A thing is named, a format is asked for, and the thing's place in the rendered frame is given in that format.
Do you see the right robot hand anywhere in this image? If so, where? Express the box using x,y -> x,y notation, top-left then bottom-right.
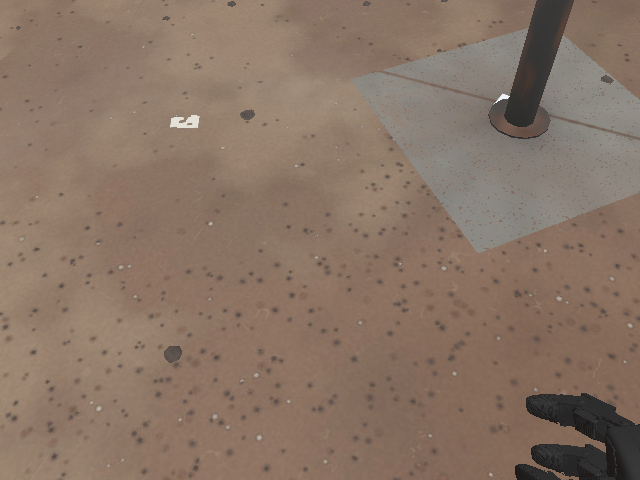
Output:
515,393 -> 640,480

